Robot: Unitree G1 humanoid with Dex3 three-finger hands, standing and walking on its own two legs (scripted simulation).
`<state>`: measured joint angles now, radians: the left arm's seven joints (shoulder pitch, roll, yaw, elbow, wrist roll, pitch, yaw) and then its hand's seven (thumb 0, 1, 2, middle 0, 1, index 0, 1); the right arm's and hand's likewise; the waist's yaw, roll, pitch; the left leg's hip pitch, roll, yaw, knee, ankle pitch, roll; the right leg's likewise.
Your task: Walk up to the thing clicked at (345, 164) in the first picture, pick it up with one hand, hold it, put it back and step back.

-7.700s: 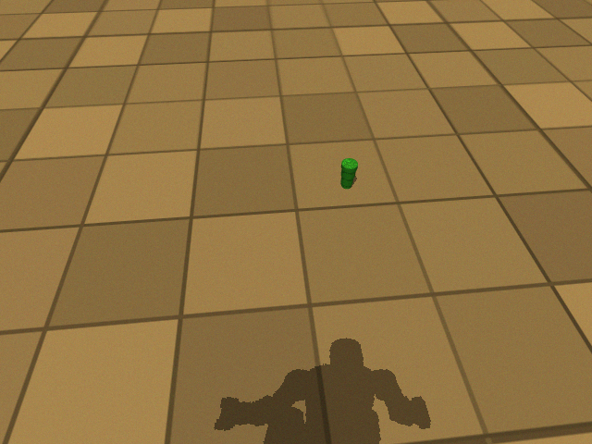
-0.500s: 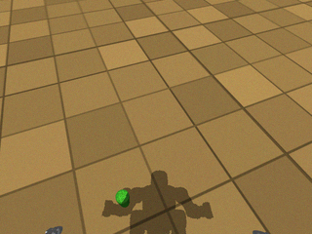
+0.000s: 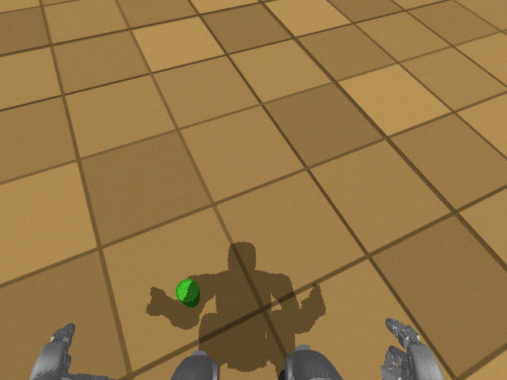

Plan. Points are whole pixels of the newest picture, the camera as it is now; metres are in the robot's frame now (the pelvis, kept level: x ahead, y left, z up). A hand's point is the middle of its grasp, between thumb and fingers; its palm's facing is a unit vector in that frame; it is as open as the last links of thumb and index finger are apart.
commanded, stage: go down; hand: left
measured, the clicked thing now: (190, 295) +0.39 +0.19 -0.65
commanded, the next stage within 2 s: none
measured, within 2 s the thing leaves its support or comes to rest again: neither
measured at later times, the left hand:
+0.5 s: hand (81, 368) +0.16 +0.30 -0.18, palm faces +0.16 -0.95 -0.28, open 17.4 cm
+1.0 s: hand (81, 326) +0.24 +0.36 -0.27, palm faces +0.19 -0.97 -0.17, open 17.5 cm
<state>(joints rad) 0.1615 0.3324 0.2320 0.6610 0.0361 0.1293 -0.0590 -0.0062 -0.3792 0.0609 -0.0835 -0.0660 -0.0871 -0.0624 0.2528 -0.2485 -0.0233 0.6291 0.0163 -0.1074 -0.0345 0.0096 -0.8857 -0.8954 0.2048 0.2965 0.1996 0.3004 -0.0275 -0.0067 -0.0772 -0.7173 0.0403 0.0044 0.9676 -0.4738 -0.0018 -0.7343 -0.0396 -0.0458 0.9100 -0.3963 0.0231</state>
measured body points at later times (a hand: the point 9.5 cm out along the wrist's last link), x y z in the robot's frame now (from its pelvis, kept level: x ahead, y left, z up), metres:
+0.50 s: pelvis -0.01 +0.00 -0.07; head +0.10 +0.03 +0.37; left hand +0.14 +0.35 -0.15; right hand +0.17 -0.25 -0.15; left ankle +0.00 +0.12 -0.68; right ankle +0.03 -0.14 -0.68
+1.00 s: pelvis -0.07 -0.01 -0.21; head +0.12 +0.03 +0.19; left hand +0.22 +0.41 -0.25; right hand +0.11 -0.27 -0.32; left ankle +0.00 +0.12 -0.68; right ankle +0.03 -0.14 -0.68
